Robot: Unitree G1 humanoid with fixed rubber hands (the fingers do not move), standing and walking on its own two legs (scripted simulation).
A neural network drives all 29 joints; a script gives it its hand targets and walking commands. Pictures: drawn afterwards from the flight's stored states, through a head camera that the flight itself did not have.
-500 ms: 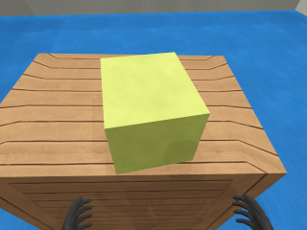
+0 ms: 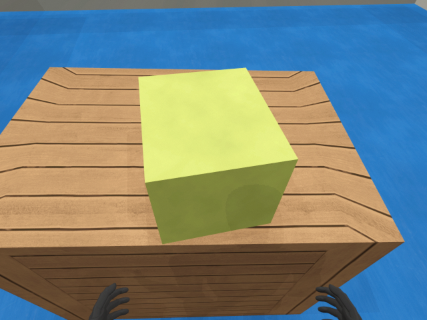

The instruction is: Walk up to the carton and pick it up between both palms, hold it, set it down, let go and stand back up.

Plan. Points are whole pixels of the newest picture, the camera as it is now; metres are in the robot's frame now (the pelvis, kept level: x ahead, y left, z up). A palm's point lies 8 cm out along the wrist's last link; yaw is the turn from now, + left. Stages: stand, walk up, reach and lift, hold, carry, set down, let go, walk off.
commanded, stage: set down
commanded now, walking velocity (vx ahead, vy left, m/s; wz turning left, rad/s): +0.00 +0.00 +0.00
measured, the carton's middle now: (206, 151) +0.44 +0.04 +0.07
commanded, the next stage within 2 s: let go in 0.02 s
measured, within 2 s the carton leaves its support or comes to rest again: neither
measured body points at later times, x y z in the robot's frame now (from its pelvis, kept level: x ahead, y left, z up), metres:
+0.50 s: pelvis +0.00 +0.00 +0.00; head +0.03 +0.02 +0.45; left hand +0.15 +0.22 -0.10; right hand +0.16 -0.24 -0.09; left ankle -0.04 +0.13 -0.74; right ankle +0.02 -0.12 -0.74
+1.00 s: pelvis +0.01 -0.01 +0.00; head +0.03 +0.02 +0.45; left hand +0.10 +0.26 -0.13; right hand +0.14 -0.27 -0.10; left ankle -0.04 +0.13 -0.74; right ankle +0.02 -0.12 -0.74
